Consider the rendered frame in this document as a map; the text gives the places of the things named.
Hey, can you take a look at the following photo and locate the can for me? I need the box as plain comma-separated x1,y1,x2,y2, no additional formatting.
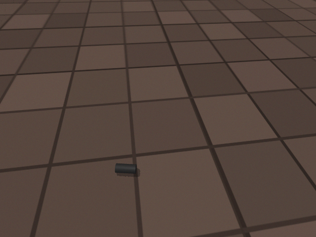
115,163,137,174

